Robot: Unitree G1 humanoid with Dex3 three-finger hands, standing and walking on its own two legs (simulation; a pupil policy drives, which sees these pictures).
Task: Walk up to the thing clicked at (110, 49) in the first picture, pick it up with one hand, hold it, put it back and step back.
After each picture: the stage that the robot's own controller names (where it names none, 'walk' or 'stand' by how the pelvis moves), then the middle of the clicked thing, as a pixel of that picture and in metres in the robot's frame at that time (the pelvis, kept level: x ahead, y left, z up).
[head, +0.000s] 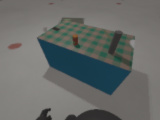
stand; (114, 43) +0.77 -0.22 +0.01
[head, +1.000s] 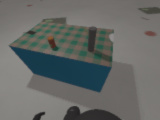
walk; (91, 40) +0.72 +0.04 +0.04
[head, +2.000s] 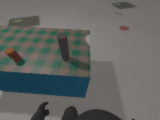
stand; (64, 48) +0.54 +0.25 +0.04
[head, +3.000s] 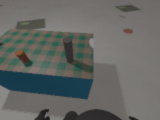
stand; (69, 51) +0.55 +0.22 +0.01
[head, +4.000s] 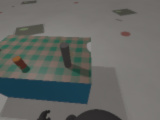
stand; (66, 56) +0.52 +0.23 +0.01
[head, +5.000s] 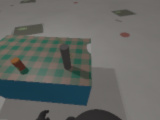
stand; (66, 58) +0.50 +0.22 +0.01
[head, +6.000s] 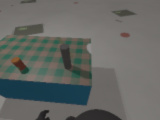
stand; (66, 58) +0.50 +0.22 +0.01
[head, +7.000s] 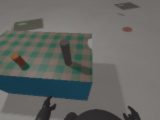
rise first; (66, 54) +0.52 +0.22 +0.01
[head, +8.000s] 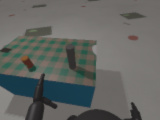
rise first; (71, 58) +0.51 +0.21 +0.01
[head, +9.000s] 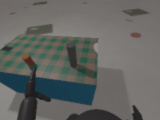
go down; (72, 56) +0.52 +0.21 +0.02
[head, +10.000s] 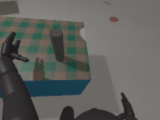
go down; (58, 47) +0.50 +0.20 +0.07
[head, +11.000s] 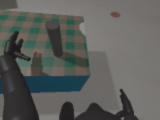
close in; (56, 42) +0.51 +0.20 +0.09
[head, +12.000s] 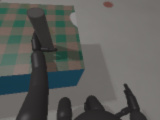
close; (43, 34) +0.54 +0.22 +0.12
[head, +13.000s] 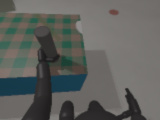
lift; (49, 48) +0.46 +0.22 +0.10
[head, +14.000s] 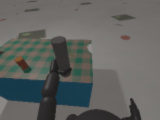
lift; (62, 59) +0.33 +0.18 +0.20
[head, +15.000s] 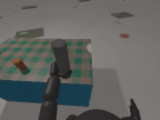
hold; (63, 62) +0.33 +0.17 +0.18
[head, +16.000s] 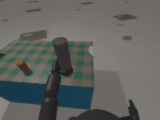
hold; (64, 60) +0.33 +0.16 +0.20
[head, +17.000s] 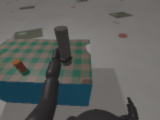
crouch; (64, 48) +0.42 +0.17 +0.21
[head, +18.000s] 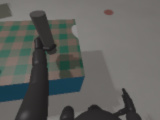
lower; (46, 36) +0.53 +0.22 +0.14
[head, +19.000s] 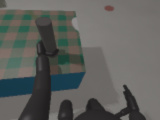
lower; (49, 41) +0.51 +0.20 +0.11
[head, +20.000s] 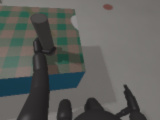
lower; (46, 38) +0.51 +0.22 +0.11
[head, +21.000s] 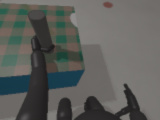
lower; (44, 36) +0.52 +0.22 +0.11
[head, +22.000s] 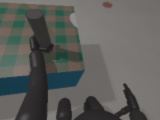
lower; (42, 36) +0.53 +0.22 +0.11
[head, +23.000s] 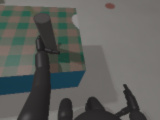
withdraw; (48, 38) +0.52 +0.20 +0.11
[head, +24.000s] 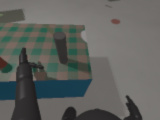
sink last; (62, 50) +0.49 +0.19 +0.07
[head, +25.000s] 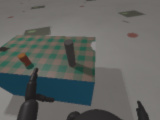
stand; (70, 54) +0.52 +0.21 +0.06
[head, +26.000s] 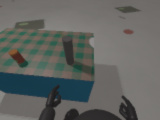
stand; (68, 52) +0.51 +0.20 +0.07
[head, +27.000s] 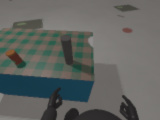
stand; (67, 51) +0.50 +0.20 +0.08
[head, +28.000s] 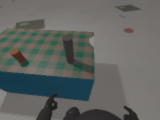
stand; (69, 51) +0.52 +0.20 +0.07
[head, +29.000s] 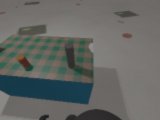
walk; (70, 57) +0.52 +0.20 +0.01
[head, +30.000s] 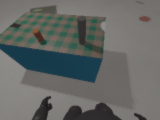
walk; (81, 32) +0.72 +0.12 +0.04
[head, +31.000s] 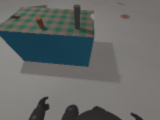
walk; (77, 18) +1.03 +0.20 +0.03
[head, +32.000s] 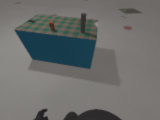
stand; (83, 23) +1.16 +0.17 +0.02
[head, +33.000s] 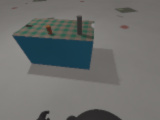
stand; (79, 25) +1.15 +0.19 +0.01
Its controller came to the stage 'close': yes
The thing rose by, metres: 0.21
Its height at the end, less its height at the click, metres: +0.00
